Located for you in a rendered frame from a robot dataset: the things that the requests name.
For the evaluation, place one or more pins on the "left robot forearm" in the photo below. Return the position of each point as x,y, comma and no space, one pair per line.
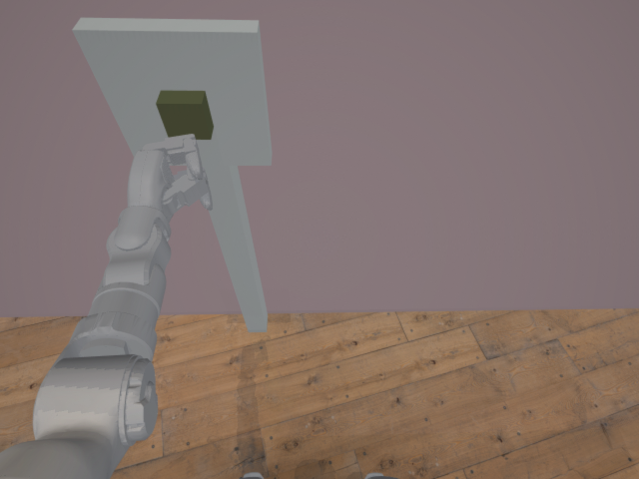
127,304

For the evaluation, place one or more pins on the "panel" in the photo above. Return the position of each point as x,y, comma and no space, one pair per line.
134,59

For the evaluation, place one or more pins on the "robot left upper arm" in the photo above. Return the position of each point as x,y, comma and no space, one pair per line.
91,410

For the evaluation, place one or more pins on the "button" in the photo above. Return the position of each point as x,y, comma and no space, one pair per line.
186,112

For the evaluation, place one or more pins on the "left robot hand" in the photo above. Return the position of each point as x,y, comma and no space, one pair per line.
152,184

